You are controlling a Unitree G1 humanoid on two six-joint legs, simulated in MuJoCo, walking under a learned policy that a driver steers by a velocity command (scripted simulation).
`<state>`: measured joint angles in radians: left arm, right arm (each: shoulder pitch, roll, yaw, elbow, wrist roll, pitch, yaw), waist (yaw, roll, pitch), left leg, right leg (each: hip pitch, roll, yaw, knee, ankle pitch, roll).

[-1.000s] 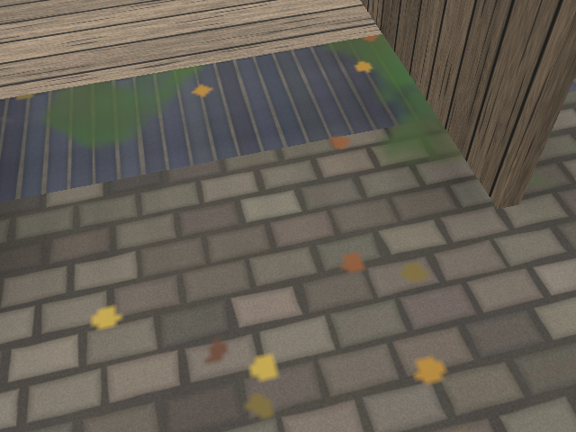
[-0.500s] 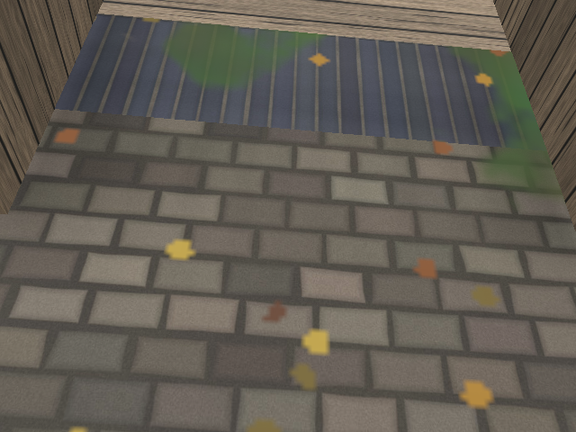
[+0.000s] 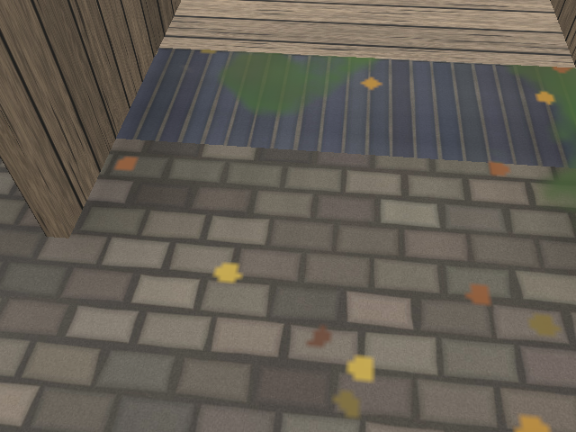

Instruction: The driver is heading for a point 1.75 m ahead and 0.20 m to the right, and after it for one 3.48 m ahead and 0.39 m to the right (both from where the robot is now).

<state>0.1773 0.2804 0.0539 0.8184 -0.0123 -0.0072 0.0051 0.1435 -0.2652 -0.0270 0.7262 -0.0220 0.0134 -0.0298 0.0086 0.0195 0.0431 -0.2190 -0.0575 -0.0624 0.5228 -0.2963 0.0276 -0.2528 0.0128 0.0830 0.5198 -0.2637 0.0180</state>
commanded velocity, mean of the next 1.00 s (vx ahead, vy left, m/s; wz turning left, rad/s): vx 0.07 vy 0.00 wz -0.10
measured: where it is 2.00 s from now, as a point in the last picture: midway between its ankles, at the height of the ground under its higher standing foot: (308, 386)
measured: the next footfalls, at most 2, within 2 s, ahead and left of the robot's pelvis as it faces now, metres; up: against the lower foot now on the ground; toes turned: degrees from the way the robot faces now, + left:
right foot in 0.42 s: +0.01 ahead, -0.16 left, +0.00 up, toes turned -16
left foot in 1.02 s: +0.11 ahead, +0.08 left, +0.00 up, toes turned +1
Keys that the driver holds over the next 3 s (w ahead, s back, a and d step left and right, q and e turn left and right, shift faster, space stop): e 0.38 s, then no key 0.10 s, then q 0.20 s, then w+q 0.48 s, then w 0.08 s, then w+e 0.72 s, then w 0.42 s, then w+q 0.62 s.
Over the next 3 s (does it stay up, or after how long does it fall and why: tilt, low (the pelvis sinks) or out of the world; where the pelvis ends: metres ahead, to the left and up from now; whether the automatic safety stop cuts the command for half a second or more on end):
stays up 1.10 -0.13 -0.02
